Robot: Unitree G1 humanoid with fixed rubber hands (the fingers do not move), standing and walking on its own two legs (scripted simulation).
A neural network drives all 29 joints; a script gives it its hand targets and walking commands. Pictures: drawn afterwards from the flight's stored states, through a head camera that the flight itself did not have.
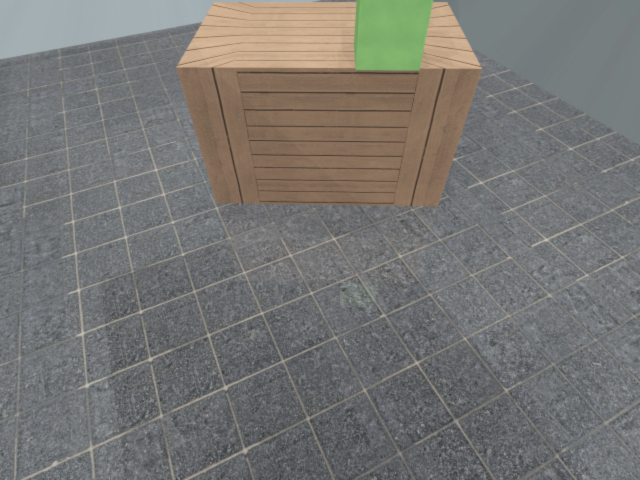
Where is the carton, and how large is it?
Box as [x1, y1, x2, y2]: [354, 0, 432, 70]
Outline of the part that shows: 356,0 354,34 355,68 419,70 432,0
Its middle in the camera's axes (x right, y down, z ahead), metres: +0.23 -0.70 +1.23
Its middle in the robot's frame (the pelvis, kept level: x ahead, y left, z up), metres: +1.40 -0.25 -0.01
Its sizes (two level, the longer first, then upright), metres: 0.210 0.200 0.250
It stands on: a pedestal, 0.64 m high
